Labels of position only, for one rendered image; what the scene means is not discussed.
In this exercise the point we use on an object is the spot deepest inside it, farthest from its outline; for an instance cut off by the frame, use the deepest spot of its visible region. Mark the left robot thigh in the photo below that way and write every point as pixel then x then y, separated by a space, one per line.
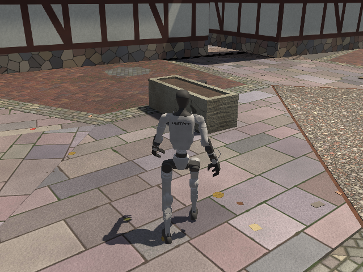
pixel 166 176

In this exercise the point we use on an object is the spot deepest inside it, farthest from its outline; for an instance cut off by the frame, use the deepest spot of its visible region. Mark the robot right shin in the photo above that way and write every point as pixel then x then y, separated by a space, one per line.
pixel 194 196

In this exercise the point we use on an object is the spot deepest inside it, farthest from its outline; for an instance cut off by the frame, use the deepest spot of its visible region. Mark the robot left forearm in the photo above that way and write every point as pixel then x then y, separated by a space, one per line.
pixel 155 145

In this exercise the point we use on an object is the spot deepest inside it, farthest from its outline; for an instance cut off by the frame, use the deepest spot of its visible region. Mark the left robot upper arm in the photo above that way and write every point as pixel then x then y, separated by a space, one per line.
pixel 161 127

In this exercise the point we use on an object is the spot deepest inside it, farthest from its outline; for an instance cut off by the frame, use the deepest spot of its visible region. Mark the right robot hand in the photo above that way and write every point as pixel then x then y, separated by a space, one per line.
pixel 217 168

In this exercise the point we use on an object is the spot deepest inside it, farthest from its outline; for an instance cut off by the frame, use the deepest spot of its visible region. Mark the robot right forearm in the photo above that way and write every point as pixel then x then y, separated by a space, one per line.
pixel 211 153

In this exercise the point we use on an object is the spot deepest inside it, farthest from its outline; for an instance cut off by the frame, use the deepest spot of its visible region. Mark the left robot hand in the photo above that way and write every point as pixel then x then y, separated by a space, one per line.
pixel 157 155

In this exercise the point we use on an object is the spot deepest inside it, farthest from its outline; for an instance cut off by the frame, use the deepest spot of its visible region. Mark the right robot upper arm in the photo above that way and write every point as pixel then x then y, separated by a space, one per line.
pixel 202 129

